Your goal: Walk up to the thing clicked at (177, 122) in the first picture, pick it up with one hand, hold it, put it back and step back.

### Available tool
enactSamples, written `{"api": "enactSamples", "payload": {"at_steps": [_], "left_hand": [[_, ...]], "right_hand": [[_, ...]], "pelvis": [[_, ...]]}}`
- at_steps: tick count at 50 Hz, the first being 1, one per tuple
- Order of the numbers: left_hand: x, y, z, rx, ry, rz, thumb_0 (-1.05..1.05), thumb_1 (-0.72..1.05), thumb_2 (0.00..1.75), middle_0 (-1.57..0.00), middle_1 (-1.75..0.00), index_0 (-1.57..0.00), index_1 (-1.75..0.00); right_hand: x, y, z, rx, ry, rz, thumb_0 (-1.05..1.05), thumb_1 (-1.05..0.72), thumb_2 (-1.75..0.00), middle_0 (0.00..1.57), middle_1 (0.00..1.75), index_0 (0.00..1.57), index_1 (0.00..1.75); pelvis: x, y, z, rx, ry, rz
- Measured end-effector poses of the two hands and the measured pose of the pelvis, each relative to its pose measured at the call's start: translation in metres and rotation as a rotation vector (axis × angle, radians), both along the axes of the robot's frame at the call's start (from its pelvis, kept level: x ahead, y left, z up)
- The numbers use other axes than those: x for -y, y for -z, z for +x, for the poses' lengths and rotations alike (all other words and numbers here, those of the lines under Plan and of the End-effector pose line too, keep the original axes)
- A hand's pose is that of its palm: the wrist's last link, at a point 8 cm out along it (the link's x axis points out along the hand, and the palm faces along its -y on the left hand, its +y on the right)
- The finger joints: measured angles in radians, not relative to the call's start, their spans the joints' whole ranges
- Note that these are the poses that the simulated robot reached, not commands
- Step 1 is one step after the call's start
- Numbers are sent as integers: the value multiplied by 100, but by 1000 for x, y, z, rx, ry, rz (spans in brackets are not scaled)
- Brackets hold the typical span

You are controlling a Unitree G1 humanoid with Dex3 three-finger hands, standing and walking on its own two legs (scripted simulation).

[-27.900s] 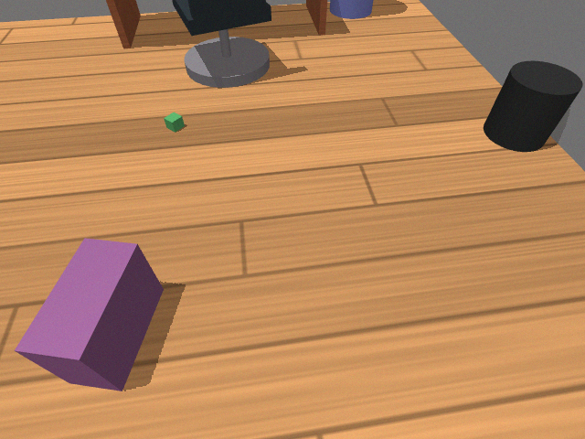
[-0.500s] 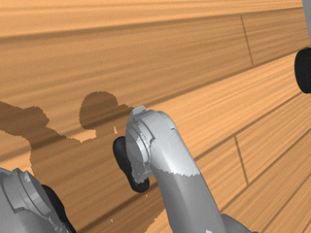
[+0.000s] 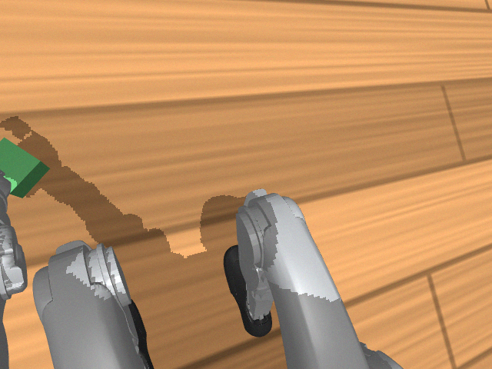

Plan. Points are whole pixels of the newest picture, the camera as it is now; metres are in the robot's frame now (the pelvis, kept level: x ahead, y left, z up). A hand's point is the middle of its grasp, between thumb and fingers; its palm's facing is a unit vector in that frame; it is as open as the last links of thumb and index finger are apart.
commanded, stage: withdraw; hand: left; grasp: from above
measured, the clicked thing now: (13, 169) +0.46 +0.30 -0.30
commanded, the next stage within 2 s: home in 0.46 s
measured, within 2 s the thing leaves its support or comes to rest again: neither
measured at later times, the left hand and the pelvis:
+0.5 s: hand out of the picture +0.43 +0.32 -0.11, palm faces -0.50 -0.09 -0.86, open 13.5 cm; pelvis -0.02 -0.01 +0.03, yaw +6 degrees
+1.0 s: hand (7, 158) +0.44 +0.26 -0.14, palm faces -0.26 -0.45 -0.85, open 10.2 cm; pelvis +0.00 -0.01 +0.02, yaw +6 degrees
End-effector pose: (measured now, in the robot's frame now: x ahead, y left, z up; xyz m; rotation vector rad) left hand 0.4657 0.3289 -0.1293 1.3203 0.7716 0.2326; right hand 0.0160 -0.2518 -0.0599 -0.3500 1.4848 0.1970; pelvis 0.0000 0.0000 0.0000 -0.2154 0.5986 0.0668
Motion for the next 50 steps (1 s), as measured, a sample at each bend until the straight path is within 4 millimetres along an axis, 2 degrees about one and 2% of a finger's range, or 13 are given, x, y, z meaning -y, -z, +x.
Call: {"api": "enactSamples", "payload": {"at_steps": [5,10,14,18,22,25,34,38,41,44,50], "left_hand": [[-14,-37,-23,-106,83,6,0,-50,100,-10,-99,-9,-99],[-6,-67,-36,-169,260,-26,0,-50,101,-10,-99,-10,-100],[4,-83,-38,-175,395,-39,0,-49,101,-11,-98,-10,-99],[6,-93,-34,-162,475,-28,0,-47,100,-12,-97,-11,-98],[5,-90,-27,-154,502,-22,0,-45,99,-13,-95,-12,-97],[9,-78,-25,-160,511,-23,0,-42,98,-15,-95,-14,-95],[41,-7,-25,-146,540,-68,0,-29,97,-23,-87,-22,-88],[53,11,-22,-57,490,-78,0,-18,96,-25,-78,-24,-79],[58,11,-19,19,408,-92,0,-9,96,-26,-71,-24,-73],[61,0,-18,55,304,-129,0,1,97,-27,-68,-25,-70],[55,-44,-33,53,127,-248,0,17,100,-27,-66,-26,-68]], "right_hand": [[8,14,34,95,22,-7,1,-92,-90,20,30,20,30],[13,15,65,160,0,-34,1,-91,-90,20,30,19,30],[18,9,81,196,-17,-90,1,-91,-90,20,30,20,30],[24,2,88,215,-28,-151,1,-90,-90,20,30,20,30],[28,-2,85,210,-29,-201,1,-90,-90,20,30,20,30],[30,-2,76,183,-27,-225,1,-89,-90,20,30,20,30],[24,8,32,61,-16,-241,1,-88,-89,20,30,20,30],[18,17,15,22,10,-224,1,-89,-89,20,30,20,30],[13,23,8,8,44,-197,1,-89,-89,20,30,20,30],[8,27,10,14,78,-162,1,-89,-89,21,30,20,30],[3,21,34,81,134,-97,1,-89,-89,21,30,20,30]], "pelvis": [[0,-8,-3,12,-24,34],[3,-21,-10,29,-46,67],[6,-29,-14,34,-55,81],[9,-32,-16,30,-59,86],[9,-30,-16,24,-58,84],[9,-26,-16,18,-58,80],[8,-7,-14,13,-50,66],[8,3,-10,5,-43,67],[9,6,-7,-9,-39,71],[10,2,-5,-22,-36,76],[9,-23,1,-44,-42,86]]}}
